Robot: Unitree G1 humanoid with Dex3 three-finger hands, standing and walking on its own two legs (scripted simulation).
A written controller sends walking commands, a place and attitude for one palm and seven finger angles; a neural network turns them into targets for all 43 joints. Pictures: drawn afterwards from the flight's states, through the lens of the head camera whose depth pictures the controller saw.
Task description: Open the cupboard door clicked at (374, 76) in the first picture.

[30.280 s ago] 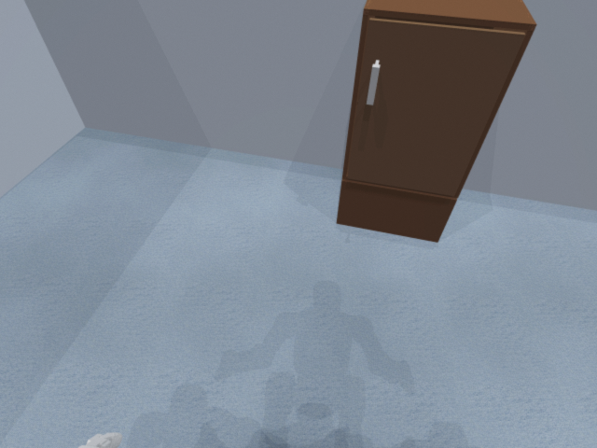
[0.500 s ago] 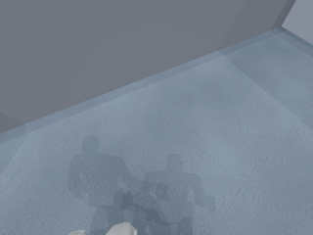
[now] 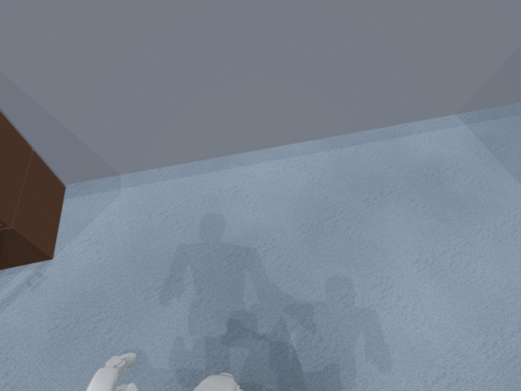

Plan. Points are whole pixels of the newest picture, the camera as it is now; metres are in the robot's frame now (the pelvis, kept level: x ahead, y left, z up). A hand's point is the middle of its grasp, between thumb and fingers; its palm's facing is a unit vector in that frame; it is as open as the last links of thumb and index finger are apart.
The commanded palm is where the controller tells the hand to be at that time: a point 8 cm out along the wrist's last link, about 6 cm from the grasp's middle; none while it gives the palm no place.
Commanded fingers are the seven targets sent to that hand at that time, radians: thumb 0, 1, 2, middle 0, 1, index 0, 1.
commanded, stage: turn to face it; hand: left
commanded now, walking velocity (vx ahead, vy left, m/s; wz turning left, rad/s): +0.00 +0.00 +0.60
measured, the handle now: out of the picture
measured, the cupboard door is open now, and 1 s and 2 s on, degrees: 45 45 45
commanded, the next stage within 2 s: take the last steps up to it in 1.64 s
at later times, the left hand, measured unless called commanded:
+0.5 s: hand out of the picture +0.03 +0.25 -0.16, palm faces +0.34 -0.91 -0.24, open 7.4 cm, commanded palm none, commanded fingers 0.00 0.90 0.90 -0.20 -0.30 -0.20 -0.30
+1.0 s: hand out of the picture -0.01 +0.17 -0.15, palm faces +0.59 -0.77 -0.23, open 7.4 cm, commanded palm none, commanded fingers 0.00 0.90 0.90 -0.20 -0.30 -0.20 -0.30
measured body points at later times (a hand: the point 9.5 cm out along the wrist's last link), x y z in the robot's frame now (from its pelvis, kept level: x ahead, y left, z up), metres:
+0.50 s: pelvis +0.01 +0.02 +0.01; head +0.06 +0.06 +0.45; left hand +0.01 +0.30 -0.14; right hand +0.19 -0.20 -0.11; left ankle +0.02 +0.11 -0.73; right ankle +0.03 -0.15 -0.65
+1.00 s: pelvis +0.04 -0.03 +0.01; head +0.08 +0.00 +0.46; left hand -0.04 +0.21 -0.13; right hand +0.27 -0.20 -0.13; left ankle -0.02 +0.08 -0.68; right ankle +0.07 -0.15 -0.73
